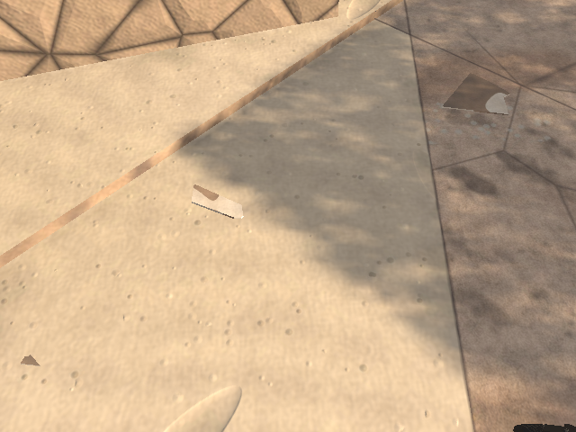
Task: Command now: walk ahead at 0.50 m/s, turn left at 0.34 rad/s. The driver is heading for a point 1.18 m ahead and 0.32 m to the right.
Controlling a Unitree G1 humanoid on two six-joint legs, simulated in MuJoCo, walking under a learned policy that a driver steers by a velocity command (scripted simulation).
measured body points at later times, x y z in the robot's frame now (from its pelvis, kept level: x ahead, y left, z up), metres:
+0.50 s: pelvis +0.27 +0.05 +0.00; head +0.29 +0.05 +0.45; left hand +0.46 +0.29 -0.11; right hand +0.29 -0.24 -0.12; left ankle +0.20 +0.15 -0.74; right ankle +0.42 -0.13 -0.68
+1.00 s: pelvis +0.54 -0.05 +0.00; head +0.57 -0.07 +0.45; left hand +0.72 +0.19 -0.10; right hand +0.65 -0.36 -0.08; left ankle +0.78 +0.06 -0.69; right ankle +0.48 -0.10 -0.74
